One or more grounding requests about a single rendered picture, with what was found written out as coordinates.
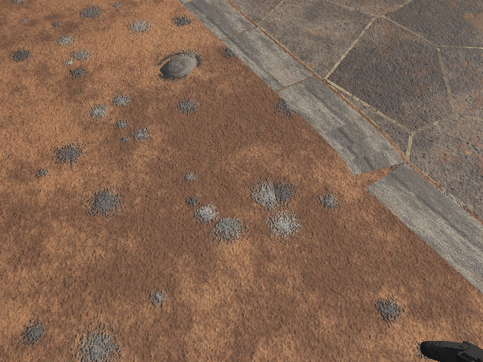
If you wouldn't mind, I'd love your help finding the right robot hand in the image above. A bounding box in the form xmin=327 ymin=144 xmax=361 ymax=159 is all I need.
xmin=420 ymin=341 xmax=483 ymax=362

